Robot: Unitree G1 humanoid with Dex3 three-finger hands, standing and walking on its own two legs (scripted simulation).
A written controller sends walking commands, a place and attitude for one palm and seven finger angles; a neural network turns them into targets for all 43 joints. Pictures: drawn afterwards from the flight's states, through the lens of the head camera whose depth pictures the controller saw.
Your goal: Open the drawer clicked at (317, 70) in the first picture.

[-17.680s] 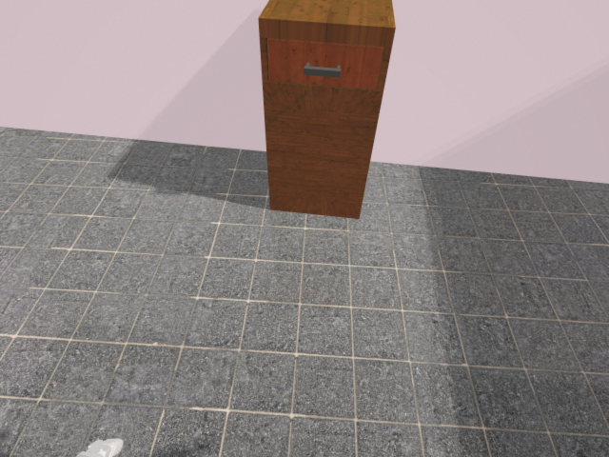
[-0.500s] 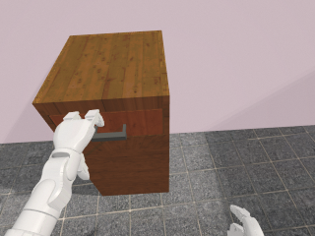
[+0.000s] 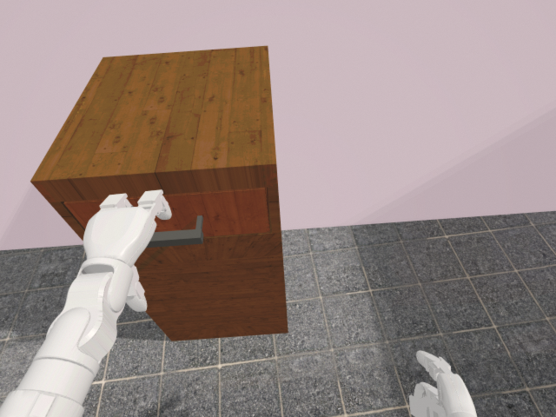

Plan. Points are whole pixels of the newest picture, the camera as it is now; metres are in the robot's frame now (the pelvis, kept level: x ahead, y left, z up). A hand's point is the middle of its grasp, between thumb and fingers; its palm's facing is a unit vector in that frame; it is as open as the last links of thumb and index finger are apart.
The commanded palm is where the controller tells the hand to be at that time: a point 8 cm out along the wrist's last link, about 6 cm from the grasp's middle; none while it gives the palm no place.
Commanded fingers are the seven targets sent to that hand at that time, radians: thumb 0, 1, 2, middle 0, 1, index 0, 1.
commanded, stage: move the hooked fingers above the handle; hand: left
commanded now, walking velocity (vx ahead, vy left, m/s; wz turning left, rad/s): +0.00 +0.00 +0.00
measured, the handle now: (172, 230) +0.44 +0.27 -0.06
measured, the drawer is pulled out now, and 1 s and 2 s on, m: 0.00 0.00 0.00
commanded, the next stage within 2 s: none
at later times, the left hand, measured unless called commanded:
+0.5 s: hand (143, 238) +0.35 +0.26 +0.04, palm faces +0.01 -0.04 -1.00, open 13.8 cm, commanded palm +0.33 +0.27 +0.09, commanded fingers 0.00 -0.50 0.30 -0.30 -1.20 -0.30 -1.20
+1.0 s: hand (150, 228) +0.39 +0.27 +0.01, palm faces +0.01 -0.04 -1.00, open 13.8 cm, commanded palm +0.36 +0.28 +0.07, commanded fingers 0.00 -0.50 0.30 -0.30 -1.20 -0.30 -1.20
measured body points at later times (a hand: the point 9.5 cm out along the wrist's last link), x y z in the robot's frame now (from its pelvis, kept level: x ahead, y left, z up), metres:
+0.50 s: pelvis +0.01 -0.02 -0.01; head +0.06 -0.04 +0.44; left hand +0.35 +0.26 +0.09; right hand +0.16 -0.28 -0.13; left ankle -0.03 +0.09 -0.74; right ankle -0.01 -0.12 -0.74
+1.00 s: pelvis +0.01 +0.02 -0.02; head +0.07 +0.00 +0.43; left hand +0.38 +0.27 +0.07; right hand +0.12 -0.24 -0.14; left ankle -0.03 +0.09 -0.74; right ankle -0.01 -0.12 -0.74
